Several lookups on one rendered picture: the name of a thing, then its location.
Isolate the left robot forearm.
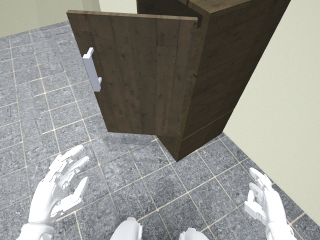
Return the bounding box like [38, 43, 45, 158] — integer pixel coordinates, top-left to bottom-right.
[16, 222, 55, 240]

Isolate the robot thigh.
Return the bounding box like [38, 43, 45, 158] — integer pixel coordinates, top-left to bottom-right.
[179, 230, 209, 240]
[110, 220, 143, 240]

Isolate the cupboard door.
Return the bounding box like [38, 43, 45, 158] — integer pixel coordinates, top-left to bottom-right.
[66, 10, 198, 137]

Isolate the robot right thigh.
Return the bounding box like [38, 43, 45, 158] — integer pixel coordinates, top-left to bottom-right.
[179, 230, 209, 240]

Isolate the right robot forearm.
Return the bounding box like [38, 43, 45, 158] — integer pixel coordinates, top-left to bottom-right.
[265, 221, 297, 240]

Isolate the handle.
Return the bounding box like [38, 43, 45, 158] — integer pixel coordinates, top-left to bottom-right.
[82, 47, 102, 92]

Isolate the robot left thigh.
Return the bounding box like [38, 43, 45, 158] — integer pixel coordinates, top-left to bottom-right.
[110, 220, 143, 240]

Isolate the robot right hand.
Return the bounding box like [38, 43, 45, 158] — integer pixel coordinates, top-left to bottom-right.
[244, 167, 287, 226]

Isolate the robot left hand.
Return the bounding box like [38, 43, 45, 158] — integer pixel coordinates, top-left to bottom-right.
[28, 145, 90, 227]

